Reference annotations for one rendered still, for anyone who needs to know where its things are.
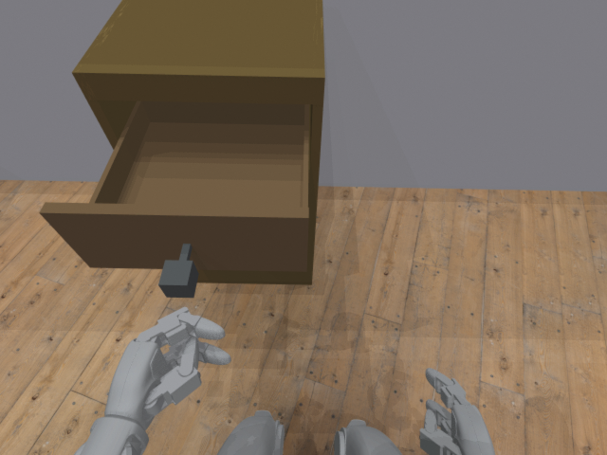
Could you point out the robot left thigh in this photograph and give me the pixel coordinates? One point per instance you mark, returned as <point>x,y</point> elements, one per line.
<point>255,435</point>

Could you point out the handle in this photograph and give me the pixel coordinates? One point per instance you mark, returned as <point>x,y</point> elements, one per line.
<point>179,278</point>

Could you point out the left robot forearm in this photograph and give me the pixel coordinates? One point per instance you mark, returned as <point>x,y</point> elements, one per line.
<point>115,435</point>

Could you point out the right robot hand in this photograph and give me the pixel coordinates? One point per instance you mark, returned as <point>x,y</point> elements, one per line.
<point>463,431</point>

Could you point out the drawer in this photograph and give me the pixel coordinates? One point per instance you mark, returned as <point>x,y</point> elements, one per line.
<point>231,179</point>

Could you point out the left robot hand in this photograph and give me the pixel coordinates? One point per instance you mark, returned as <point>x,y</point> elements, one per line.
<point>133,392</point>

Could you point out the robot thigh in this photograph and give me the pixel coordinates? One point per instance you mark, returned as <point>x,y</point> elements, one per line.
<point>255,435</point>
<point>362,440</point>

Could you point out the robot right thigh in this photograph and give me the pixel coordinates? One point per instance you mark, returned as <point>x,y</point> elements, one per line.
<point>362,440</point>

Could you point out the cabinet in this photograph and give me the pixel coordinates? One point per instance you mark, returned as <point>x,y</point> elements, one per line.
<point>232,51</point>

